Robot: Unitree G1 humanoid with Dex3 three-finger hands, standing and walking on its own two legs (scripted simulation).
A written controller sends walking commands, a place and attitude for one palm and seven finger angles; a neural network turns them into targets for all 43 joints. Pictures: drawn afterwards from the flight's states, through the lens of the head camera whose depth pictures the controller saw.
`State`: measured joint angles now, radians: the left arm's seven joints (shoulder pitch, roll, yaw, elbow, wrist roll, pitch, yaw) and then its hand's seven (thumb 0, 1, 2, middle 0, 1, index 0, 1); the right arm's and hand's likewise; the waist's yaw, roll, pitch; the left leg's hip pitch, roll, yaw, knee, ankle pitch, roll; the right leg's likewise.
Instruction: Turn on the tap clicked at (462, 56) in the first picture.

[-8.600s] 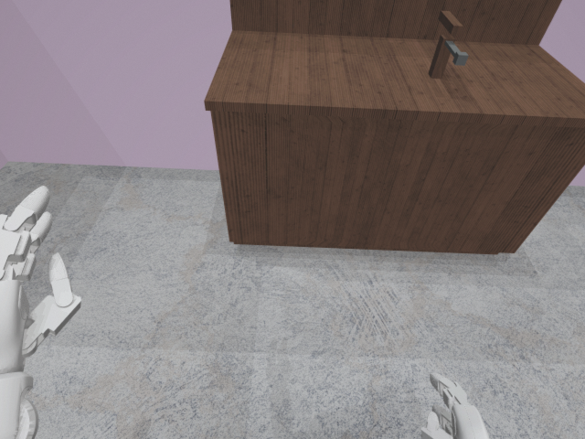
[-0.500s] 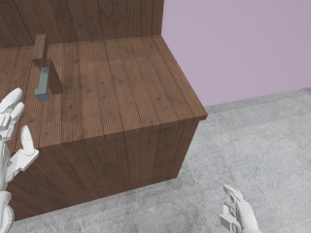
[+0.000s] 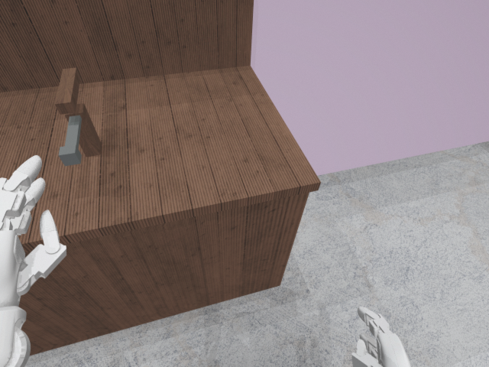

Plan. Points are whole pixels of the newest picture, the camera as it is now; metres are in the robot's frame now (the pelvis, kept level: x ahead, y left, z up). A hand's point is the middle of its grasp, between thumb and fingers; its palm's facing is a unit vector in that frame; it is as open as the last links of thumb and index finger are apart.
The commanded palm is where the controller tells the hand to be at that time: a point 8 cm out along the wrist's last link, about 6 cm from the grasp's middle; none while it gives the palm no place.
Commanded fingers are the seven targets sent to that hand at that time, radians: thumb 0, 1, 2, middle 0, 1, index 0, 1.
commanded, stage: shuffle to correct the standing spot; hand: left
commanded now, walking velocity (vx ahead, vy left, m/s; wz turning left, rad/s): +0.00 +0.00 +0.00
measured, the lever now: (70, 155) +0.44 +0.38 +0.08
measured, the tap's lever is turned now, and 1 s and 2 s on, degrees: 0 0 0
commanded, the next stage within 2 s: come to a stop and stand still in 0.92 s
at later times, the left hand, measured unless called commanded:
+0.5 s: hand (52, 233) +0.23 +0.27 +0.15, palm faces +0.43 -0.83 -0.35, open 7.5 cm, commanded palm +0.18 +0.30 +0.17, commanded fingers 0.00 0.90 0.90 -0.20 -0.30 -0.20 -0.30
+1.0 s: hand (80, 201) +0.28 +0.25 +0.15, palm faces +0.39 -0.81 -0.45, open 7.4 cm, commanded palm +0.22 +0.30 +0.17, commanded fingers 0.00 0.90 0.90 -0.20 -0.30 -0.20 -0.30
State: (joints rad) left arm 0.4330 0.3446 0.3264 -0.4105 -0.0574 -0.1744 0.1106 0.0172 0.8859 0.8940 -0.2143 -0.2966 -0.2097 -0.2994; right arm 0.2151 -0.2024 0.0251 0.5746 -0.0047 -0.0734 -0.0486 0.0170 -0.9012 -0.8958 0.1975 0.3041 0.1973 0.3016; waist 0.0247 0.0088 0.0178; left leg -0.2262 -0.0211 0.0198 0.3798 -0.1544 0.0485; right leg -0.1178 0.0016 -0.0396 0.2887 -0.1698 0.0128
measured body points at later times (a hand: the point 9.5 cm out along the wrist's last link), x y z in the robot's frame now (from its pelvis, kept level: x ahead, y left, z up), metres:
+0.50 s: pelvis +0.02 +0.01 -0.02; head +0.03 +0.02 +0.43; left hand +0.20 +0.31 +0.17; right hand +0.20 -0.21 -0.09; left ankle +0.03 +0.08 -0.75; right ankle -0.01 -0.13 -0.75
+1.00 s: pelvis +0.08 +0.01 -0.03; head +0.09 +0.00 +0.42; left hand +0.26 +0.30 +0.18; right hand +0.23 -0.22 -0.13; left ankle +0.04 +0.09 -0.70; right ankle +0.10 -0.08 -0.75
